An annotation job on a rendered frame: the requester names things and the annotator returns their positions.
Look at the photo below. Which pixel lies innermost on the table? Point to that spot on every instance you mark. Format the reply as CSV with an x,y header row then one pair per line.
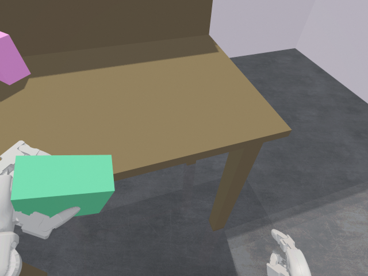
x,y
141,80

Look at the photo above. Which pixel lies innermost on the robot left forearm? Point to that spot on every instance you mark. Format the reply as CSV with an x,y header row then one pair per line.
x,y
10,259

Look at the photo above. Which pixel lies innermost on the left robot hand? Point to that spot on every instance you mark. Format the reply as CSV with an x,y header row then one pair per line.
x,y
37,224

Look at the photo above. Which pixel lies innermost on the sponge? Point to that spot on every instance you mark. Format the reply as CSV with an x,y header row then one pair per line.
x,y
50,184

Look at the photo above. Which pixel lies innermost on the right robot hand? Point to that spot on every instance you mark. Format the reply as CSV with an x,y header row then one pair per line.
x,y
292,263

